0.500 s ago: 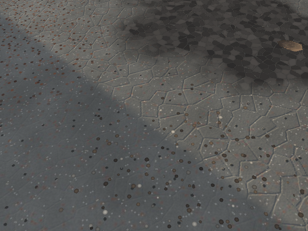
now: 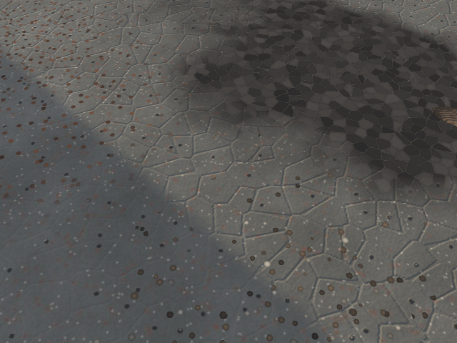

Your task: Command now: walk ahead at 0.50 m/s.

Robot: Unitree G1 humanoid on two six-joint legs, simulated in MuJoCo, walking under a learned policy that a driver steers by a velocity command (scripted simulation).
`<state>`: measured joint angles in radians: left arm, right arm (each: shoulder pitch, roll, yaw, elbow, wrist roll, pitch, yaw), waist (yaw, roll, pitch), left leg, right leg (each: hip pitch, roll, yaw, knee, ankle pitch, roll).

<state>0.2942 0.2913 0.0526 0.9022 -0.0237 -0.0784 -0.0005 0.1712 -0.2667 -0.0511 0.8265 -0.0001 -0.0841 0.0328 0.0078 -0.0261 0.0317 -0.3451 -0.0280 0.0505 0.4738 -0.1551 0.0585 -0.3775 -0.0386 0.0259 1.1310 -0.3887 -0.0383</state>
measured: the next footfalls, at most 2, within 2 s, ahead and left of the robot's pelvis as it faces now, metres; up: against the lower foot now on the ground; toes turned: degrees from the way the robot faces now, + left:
right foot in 0.42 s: +0.40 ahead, -0.15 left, +0.00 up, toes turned -2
left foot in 0.94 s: +0.65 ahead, +0.12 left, +0.00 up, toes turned +17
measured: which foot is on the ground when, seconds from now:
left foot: down 0.00-0.42, up 0.44-0.92, down 0.94-1.00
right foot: up 0.00-0.40, down 0.42-0.96, up 0.98-1.00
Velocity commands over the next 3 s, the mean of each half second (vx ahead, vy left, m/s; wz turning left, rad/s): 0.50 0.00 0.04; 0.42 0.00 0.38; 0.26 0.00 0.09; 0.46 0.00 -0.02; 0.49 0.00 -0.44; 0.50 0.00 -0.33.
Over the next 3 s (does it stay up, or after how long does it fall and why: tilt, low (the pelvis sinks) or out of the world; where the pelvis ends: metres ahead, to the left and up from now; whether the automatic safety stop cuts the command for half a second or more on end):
stays up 1.48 0.16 -0.01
